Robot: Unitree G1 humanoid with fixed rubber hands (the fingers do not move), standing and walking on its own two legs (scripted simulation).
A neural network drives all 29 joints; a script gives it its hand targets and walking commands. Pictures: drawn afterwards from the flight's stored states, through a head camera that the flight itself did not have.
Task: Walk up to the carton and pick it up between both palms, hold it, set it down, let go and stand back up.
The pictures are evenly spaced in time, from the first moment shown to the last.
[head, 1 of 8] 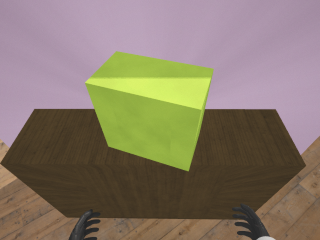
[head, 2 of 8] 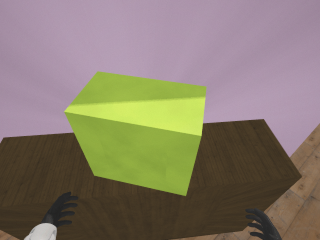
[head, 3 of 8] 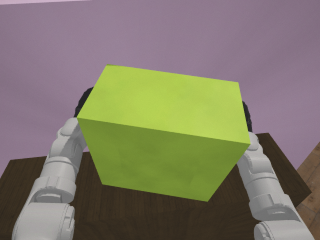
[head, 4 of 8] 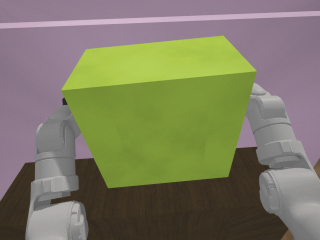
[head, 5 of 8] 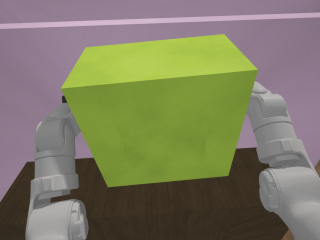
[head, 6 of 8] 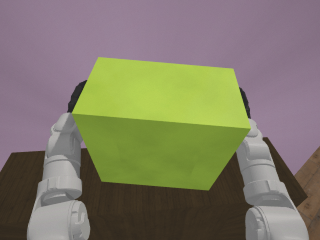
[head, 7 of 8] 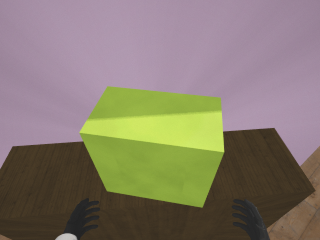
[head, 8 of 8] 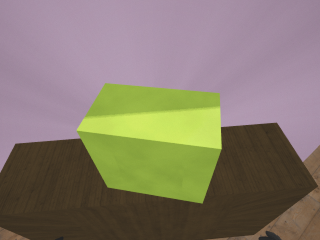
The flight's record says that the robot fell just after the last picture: no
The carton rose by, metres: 0.22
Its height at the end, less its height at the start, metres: +0.00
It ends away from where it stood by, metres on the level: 0.02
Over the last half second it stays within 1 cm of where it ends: yes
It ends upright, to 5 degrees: yes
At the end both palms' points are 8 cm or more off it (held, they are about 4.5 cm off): yes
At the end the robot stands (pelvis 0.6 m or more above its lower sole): yes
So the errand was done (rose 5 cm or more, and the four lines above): yes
